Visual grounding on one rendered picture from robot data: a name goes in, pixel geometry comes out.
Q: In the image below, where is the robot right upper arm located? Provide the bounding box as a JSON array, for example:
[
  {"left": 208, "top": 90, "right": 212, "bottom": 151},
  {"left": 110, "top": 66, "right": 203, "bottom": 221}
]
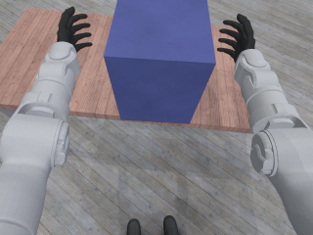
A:
[{"left": 249, "top": 127, "right": 313, "bottom": 235}]

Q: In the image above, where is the right robot forearm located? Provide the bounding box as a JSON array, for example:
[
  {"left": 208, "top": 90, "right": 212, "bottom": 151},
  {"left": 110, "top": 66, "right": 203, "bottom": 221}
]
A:
[{"left": 234, "top": 49, "right": 313, "bottom": 134}]

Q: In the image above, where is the carton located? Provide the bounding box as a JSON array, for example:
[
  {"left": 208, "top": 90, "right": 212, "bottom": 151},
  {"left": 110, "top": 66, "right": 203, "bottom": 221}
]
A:
[{"left": 104, "top": 0, "right": 216, "bottom": 124}]

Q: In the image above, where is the right robot foot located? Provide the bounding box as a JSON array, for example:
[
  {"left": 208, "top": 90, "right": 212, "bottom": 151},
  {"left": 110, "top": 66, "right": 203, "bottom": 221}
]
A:
[{"left": 163, "top": 215, "right": 179, "bottom": 235}]

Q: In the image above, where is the robot left upper arm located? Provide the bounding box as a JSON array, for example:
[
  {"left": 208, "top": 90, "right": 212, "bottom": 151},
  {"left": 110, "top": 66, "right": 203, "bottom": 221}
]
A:
[{"left": 0, "top": 114, "right": 70, "bottom": 235}]

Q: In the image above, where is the table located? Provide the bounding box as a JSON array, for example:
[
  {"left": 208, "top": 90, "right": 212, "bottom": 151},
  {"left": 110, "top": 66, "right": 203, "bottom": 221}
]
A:
[{"left": 0, "top": 8, "right": 253, "bottom": 134}]

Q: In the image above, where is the left robot forearm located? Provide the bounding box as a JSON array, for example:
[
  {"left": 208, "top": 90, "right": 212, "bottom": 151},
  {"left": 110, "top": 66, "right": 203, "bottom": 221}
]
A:
[{"left": 0, "top": 41, "right": 81, "bottom": 162}]

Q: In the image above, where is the robot right hand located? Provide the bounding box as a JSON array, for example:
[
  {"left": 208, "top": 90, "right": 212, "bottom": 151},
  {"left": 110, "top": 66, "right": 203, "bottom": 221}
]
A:
[{"left": 217, "top": 14, "right": 256, "bottom": 63}]

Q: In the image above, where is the left robot foot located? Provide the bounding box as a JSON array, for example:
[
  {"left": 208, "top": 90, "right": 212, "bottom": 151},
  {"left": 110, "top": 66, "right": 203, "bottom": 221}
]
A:
[{"left": 126, "top": 218, "right": 141, "bottom": 235}]

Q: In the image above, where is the robot foot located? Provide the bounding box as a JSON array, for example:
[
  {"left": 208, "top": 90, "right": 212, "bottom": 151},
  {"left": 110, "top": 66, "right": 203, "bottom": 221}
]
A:
[
  {"left": 126, "top": 218, "right": 141, "bottom": 235},
  {"left": 163, "top": 215, "right": 179, "bottom": 235}
]

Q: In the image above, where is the robot left hand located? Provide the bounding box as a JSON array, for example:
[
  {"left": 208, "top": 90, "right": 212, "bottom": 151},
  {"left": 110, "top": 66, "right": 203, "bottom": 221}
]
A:
[{"left": 57, "top": 6, "right": 93, "bottom": 53}]

